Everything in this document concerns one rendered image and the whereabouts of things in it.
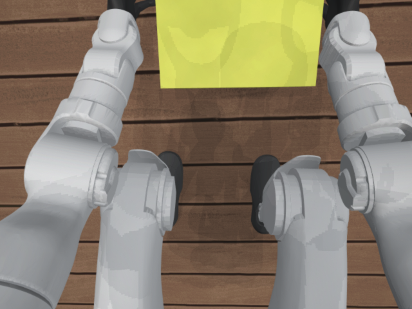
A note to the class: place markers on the right robot hand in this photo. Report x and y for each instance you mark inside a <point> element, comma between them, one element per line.
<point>335,7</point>

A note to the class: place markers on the left robot upper arm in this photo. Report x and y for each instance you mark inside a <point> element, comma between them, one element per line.
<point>67,178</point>

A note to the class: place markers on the robot foot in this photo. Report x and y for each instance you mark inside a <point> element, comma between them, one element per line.
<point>174,163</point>
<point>262,169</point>

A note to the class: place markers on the left robot hand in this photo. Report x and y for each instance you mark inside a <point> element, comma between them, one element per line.
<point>130,6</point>

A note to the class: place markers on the carton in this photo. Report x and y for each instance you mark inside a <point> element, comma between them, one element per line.
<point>238,43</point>

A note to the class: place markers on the right robot forearm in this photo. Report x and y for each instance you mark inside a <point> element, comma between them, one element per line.
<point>361,91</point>

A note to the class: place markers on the right robot foot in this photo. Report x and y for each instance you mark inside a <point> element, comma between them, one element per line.
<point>262,169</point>

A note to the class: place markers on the right robot upper arm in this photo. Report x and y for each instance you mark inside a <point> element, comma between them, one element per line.
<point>376,180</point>

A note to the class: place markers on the left robot foot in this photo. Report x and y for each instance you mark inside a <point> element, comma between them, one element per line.
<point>174,163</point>

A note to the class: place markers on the left robot forearm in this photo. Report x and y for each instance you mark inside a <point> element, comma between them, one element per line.
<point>102,88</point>

